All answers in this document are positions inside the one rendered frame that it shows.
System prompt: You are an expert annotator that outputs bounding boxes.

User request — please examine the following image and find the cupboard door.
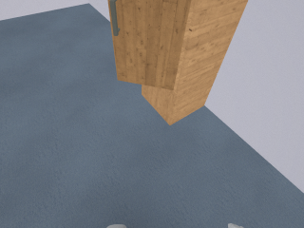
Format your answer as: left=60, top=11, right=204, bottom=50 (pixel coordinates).
left=107, top=0, right=192, bottom=90

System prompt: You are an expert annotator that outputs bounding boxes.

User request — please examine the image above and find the handle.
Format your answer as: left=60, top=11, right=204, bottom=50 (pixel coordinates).
left=109, top=0, right=121, bottom=36

